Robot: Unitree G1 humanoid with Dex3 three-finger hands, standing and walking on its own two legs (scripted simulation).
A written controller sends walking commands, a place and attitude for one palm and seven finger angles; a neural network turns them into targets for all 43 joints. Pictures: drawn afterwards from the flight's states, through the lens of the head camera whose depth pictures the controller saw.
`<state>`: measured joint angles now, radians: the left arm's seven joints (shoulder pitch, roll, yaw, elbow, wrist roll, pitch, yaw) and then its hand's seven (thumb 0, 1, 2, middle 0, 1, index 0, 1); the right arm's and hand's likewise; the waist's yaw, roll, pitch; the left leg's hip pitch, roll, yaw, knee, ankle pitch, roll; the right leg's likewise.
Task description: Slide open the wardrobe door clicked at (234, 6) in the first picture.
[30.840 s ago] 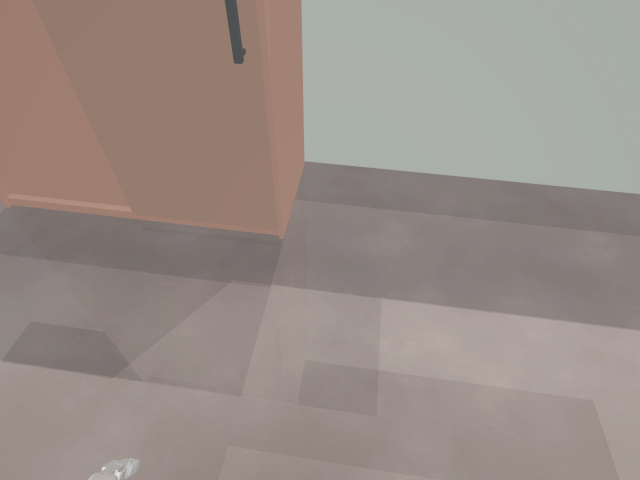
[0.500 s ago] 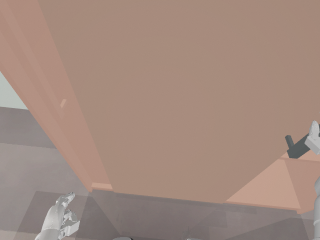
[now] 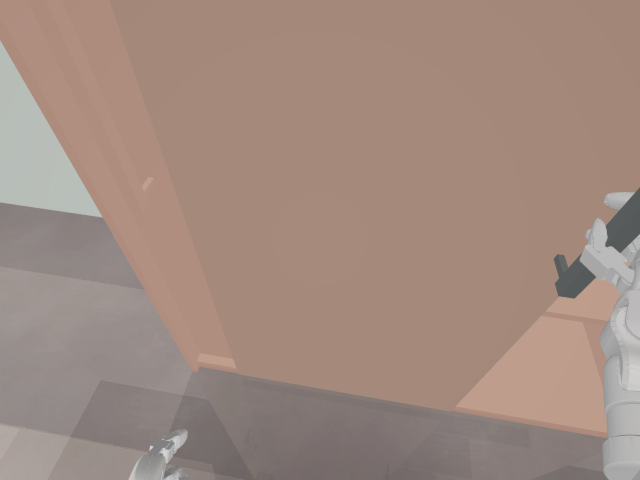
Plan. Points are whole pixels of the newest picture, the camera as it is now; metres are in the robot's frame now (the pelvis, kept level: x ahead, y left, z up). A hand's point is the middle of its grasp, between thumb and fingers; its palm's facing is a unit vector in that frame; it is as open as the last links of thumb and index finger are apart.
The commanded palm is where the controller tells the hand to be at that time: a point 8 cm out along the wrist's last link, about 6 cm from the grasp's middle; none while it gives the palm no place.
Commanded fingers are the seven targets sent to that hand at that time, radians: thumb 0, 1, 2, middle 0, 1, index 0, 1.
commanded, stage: stop walking and hold the door there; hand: right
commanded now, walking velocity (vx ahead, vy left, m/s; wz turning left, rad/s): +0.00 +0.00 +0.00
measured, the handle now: (634, 195) +0.41 -0.33 +0.18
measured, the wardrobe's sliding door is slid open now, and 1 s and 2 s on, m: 0.48 0.48 0.48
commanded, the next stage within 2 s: loosen the grip on the handle in 1.48 s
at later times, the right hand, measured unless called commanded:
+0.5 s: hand (595, 250) +0.37 -0.30 +0.13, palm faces +0.46 +0.85 -0.26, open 5.9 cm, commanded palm +0.33 -0.33 +0.11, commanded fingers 0.00 -0.90 -0.90 0.45 1.40 0.45 1.40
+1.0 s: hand (594, 253) +0.37 -0.29 +0.12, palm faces +0.35 +0.92 -0.19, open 5.9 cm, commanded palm +0.33 -0.32 +0.11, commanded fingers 0.00 -0.90 -0.90 0.45 1.40 0.45 1.40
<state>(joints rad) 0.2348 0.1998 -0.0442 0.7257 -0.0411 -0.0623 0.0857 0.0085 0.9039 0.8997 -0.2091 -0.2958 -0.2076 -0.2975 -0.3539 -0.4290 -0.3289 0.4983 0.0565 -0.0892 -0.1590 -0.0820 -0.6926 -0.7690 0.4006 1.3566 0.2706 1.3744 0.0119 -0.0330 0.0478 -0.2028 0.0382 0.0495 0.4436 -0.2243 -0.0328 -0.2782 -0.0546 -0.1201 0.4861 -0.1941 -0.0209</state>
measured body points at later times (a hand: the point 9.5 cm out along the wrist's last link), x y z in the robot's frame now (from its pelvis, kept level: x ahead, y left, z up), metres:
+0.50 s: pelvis +0.00 +0.00 +0.00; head +0.02 +0.01 +0.44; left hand +0.14 +0.28 -0.12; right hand +0.34 -0.34 +0.14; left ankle +0.01 +0.14 -0.74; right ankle +0.03 -0.11 -0.73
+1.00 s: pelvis -0.03 -0.05 +0.00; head +0.01 -0.04 +0.44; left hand +0.12 +0.15 -0.13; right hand +0.34 -0.34 +0.14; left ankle -0.05 +0.03 -0.74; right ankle +0.02 -0.14 -0.74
